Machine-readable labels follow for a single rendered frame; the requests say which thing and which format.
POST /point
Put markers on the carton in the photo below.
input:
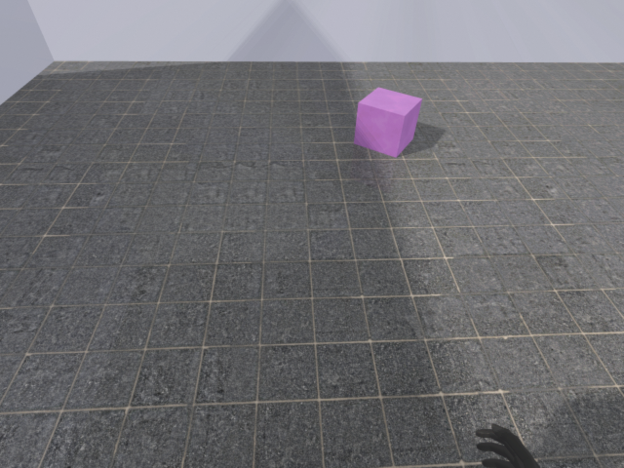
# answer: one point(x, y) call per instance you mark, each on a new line
point(386, 121)

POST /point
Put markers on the robot right hand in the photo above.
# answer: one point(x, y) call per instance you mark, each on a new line
point(513, 449)

